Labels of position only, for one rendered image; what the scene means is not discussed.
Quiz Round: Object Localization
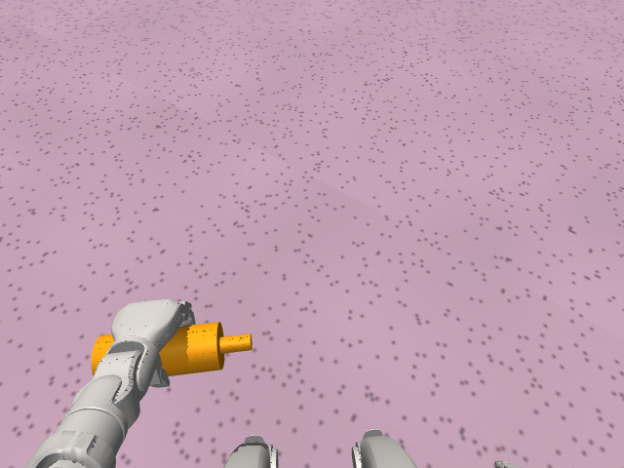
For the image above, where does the left robot arm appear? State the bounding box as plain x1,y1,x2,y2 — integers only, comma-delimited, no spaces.
24,336,159,468

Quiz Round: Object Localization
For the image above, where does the bottle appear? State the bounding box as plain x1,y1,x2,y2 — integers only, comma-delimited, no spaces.
92,322,253,376

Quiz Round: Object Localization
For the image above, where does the left robot hand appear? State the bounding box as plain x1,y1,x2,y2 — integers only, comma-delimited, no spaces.
111,299,195,388

